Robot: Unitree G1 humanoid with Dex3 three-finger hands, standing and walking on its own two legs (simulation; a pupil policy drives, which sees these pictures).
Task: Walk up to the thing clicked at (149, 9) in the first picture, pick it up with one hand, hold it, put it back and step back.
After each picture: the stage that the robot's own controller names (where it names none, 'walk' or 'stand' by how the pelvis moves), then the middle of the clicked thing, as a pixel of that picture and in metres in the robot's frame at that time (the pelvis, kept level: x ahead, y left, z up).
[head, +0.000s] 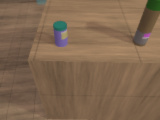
stand; (147, 22) +0.69 -0.29 +0.07
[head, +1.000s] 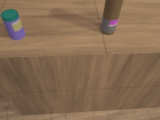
sink last; (112, 7) +0.66 -0.10 +0.10
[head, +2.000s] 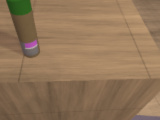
stand; (25, 28) +0.51 +0.23 +0.10
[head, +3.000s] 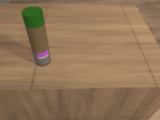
stand; (38, 39) +0.51 +0.20 +0.07
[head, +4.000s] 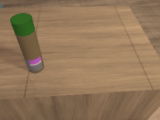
stand; (30, 46) +0.48 +0.22 +0.07
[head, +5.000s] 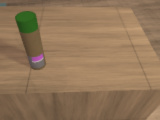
stand; (32, 44) +0.51 +0.21 +0.06
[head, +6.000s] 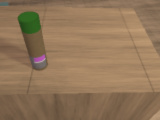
stand; (35, 44) +0.50 +0.21 +0.06
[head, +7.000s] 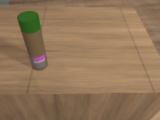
stand; (34, 44) +0.50 +0.21 +0.06
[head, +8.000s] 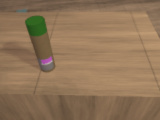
rise first; (42, 47) +0.50 +0.22 +0.07
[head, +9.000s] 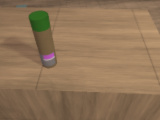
go down; (44, 42) +0.51 +0.21 +0.07
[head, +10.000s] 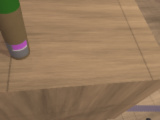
go down; (12, 27) +0.48 +0.20 +0.11
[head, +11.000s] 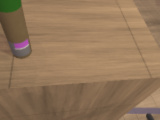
approach; (14, 26) +0.50 +0.20 +0.11
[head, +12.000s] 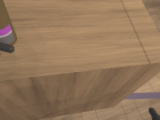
close in; out of the picture +0.50 +0.22 +0.14
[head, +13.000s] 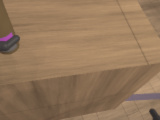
lift; out of the picture +0.49 +0.22 +0.14
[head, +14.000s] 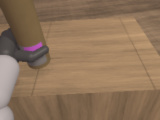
lift; (25, 25) +0.34 +0.15 +0.31
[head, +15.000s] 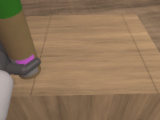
hold; (17, 39) +0.33 +0.18 +0.26
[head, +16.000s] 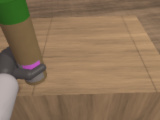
hold; (24, 45) +0.33 +0.17 +0.24
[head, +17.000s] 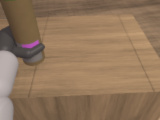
crouch; (23, 24) +0.38 +0.17 +0.27
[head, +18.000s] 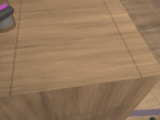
lower; out of the picture +0.51 +0.22 +0.27
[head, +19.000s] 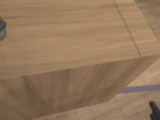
lower; out of the picture +0.53 +0.22 +0.15
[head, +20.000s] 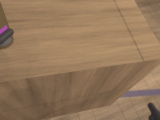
lower; out of the picture +0.51 +0.22 +0.14
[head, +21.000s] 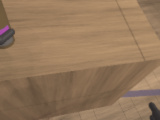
lower; out of the picture +0.51 +0.21 +0.14
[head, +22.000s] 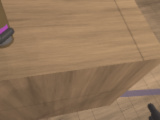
lower; out of the picture +0.51 +0.21 +0.14
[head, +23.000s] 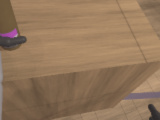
open; (0, 14) +0.50 +0.20 +0.14
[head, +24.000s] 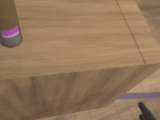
sink last; (2, 10) +0.50 +0.19 +0.13
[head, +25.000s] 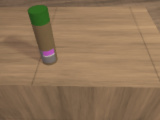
sink last; (44, 38) +0.52 +0.20 +0.11
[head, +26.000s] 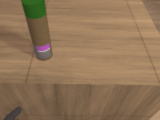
stand; (39, 32) +0.51 +0.19 +0.11
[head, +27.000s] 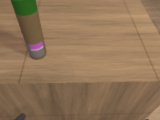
stand; (31, 29) +0.50 +0.20 +0.13
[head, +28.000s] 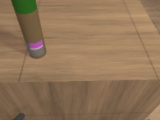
stand; (31, 28) +0.51 +0.21 +0.13
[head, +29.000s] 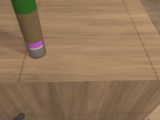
stand; (31, 28) +0.51 +0.21 +0.13
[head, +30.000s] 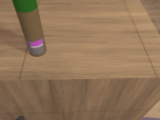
stand; (31, 26) +0.51 +0.20 +0.13
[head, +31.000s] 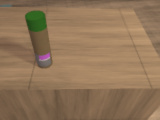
stand; (40, 42) +0.52 +0.19 +0.07
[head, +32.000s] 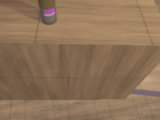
walk; out of the picture +0.67 +0.17 +0.09
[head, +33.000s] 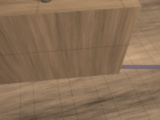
walk; out of the picture +0.96 +0.28 +0.09
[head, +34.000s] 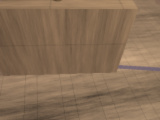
stand; out of the picture +1.13 +0.22 +0.08
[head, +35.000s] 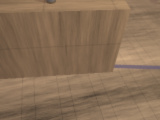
stand; out of the picture +1.13 +0.24 +0.07
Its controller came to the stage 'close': yes
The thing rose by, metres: 0.22
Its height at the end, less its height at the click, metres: +0.00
